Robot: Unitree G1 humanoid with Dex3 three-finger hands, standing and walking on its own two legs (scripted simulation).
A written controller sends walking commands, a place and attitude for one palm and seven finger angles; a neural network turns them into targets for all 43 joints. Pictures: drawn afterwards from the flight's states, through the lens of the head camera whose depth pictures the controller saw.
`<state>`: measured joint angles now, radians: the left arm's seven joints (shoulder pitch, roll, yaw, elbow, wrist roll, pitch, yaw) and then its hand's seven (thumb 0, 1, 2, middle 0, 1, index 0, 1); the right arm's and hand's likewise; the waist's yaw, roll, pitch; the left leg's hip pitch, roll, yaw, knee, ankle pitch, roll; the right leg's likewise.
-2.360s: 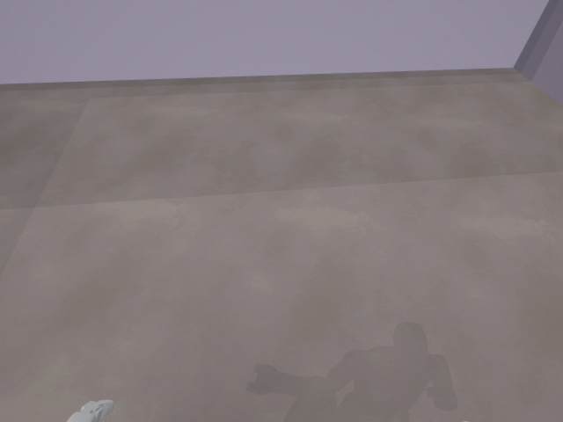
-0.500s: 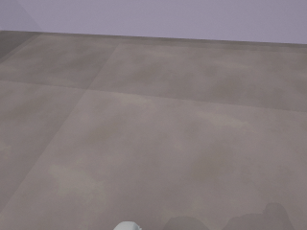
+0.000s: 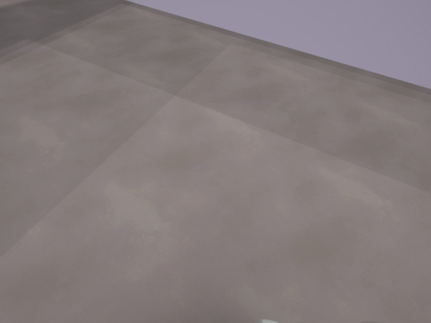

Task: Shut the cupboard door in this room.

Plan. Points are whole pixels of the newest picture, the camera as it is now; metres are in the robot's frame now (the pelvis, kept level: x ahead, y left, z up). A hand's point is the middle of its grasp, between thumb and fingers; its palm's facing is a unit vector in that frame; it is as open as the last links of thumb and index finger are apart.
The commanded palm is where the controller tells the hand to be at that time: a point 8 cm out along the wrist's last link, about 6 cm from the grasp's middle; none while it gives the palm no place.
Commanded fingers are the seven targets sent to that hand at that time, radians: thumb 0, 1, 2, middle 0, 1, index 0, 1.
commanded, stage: turn or walk to find it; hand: left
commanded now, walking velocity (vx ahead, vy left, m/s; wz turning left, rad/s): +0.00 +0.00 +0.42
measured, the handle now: out of the picture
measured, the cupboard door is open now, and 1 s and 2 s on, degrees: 81 81 81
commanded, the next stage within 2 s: none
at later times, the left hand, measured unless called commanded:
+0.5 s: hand out of the picture -0.01 +0.13 -0.15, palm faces +0.25 -0.93 -0.26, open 7.3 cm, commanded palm none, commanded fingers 0.00 0.90 0.90 -0.20 -0.30 -0.20 -0.30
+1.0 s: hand out of the picture -0.14 +0.21 -0.18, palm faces +0.50 -0.84 -0.22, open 7.3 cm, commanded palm none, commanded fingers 0.00 0.90 0.90 -0.20 -0.30 -0.20 -0.30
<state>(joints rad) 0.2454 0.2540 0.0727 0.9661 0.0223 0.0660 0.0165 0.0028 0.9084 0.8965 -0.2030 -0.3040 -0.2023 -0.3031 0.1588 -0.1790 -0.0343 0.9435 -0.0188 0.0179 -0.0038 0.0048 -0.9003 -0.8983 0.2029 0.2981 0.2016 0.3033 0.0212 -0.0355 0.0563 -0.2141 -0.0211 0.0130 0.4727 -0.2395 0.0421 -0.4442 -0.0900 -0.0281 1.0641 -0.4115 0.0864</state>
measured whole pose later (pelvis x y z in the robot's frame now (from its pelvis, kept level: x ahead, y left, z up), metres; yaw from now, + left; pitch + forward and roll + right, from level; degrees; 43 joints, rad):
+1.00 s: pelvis -0.09 +0.00 +0.00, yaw +26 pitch -1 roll -2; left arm 0.23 0.26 0.08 0.98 0.03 0.07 0.01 0.00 0.91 0.90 -0.20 -0.30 -0.20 -0.30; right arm 0.17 -0.17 -0.03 0.96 -0.02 0.01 -0.01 0.00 -0.90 -0.90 0.20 0.30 0.20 0.30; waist 0.02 -0.05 0.04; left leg -0.19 -0.03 0.02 0.44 -0.24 0.07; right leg -0.47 -0.10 -0.03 1.10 -0.35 0.09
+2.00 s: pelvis -0.13 -0.04 +0.00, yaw +52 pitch -1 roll -1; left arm 0.26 0.26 0.08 1.00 0.02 0.08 0.02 0.00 0.91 0.90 -0.20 -0.30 -0.20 -0.30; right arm 0.13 -0.20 -0.04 0.95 -0.02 0.02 0.00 0.00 -0.90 -0.90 0.20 0.30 0.20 0.30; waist 0.03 -0.05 0.07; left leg -0.23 0.00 0.05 0.54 -0.30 0.05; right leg -0.42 -0.10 -0.08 1.06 -0.47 0.07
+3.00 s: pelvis -0.16 -0.10 -0.01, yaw +76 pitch -1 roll +0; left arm 0.29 0.25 0.07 1.00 0.02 0.07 0.03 0.00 0.91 0.90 -0.21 -0.30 -0.20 -0.30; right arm 0.13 -0.21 -0.05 0.95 -0.02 0.03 0.01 0.01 -0.91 -0.90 0.20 0.30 0.20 0.30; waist 0.04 -0.06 0.07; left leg -0.24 0.00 0.08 0.60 -0.33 0.03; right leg -0.36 -0.14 -0.14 0.87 -0.49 0.05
